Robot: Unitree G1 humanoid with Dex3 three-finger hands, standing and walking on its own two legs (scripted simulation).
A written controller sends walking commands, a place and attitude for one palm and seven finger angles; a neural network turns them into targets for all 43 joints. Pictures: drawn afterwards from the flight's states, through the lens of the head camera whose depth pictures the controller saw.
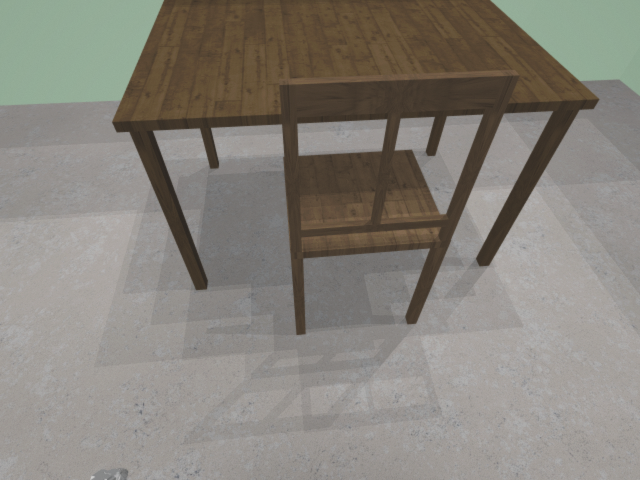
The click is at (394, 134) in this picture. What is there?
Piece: chair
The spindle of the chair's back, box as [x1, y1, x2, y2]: [371, 113, 401, 224]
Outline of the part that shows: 401,113 388,113 371,215 372,224 379,224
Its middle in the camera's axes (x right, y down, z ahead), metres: +0.14 -0.14 +0.84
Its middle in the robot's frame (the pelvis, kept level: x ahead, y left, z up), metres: +0.72 -0.10 -0.07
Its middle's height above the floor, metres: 0.70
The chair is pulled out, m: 0.00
